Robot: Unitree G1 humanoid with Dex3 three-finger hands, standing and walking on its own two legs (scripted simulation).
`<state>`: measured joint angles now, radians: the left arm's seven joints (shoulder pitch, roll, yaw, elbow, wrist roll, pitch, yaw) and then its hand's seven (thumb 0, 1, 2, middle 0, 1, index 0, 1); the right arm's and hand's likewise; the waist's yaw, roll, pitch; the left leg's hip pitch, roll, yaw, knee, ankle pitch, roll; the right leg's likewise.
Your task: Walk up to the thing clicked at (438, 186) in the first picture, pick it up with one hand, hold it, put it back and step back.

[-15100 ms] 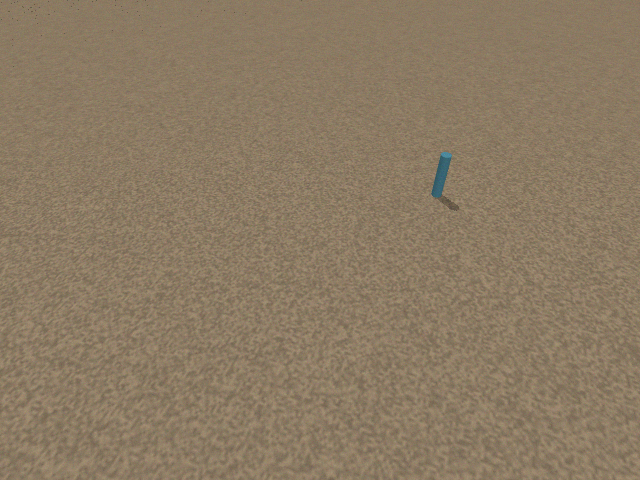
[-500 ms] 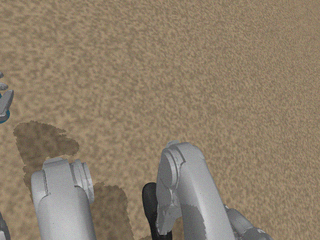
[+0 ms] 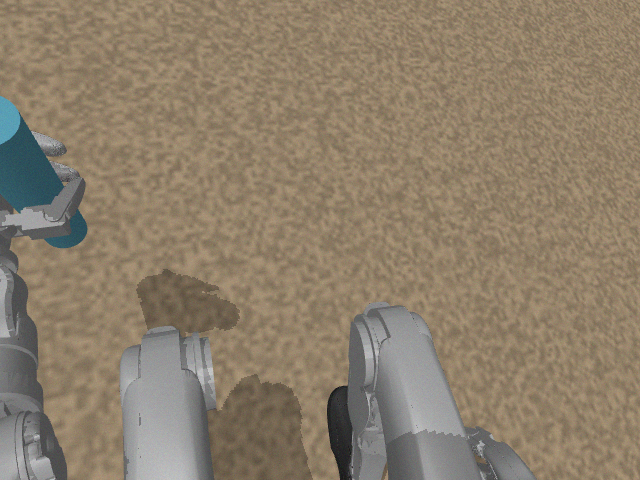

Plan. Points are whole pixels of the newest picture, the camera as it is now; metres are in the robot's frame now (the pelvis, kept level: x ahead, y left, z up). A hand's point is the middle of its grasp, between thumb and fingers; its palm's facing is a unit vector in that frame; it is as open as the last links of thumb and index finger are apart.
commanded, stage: settle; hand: left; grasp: from the side
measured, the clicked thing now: (33, 189) +0.46 +0.29 -0.04
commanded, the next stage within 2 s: lift in 0.86 s
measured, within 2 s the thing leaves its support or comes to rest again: neither
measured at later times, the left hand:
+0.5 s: hand (46, 170) +0.46 +0.27 +0.00, palm faces +0.22 -0.98 -0.04, open 6.8 cm
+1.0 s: hand (39, 158) +0.46 +0.27 +0.02, palm faces +0.23 -0.97 -0.04, open 6.8 cm
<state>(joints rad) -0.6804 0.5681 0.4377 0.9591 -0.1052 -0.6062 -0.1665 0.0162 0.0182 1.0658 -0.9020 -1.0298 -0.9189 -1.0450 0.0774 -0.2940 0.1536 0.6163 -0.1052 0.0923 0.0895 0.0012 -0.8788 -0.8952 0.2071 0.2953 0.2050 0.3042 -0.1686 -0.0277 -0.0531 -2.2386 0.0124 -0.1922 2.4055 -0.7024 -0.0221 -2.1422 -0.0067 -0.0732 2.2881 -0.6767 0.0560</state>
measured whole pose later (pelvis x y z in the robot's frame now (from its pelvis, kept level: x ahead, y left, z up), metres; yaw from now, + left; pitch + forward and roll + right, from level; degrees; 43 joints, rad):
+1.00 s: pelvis +0.00 -0.01 +0.04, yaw +3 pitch +32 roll -6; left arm -0.74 0.48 0.46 0.98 -0.07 -0.54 -0.18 0.02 -0.01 1.11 -0.91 -1.04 -0.93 -1.06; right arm 0.14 -0.27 0.06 0.66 -0.08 0.05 0.06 0.00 -0.89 -0.90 0.21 0.30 0.20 0.30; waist -0.15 -0.01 -0.12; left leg -2.14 0.02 -0.13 2.25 -0.68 -0.03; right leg -2.08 -0.02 -0.03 2.18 -0.67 0.04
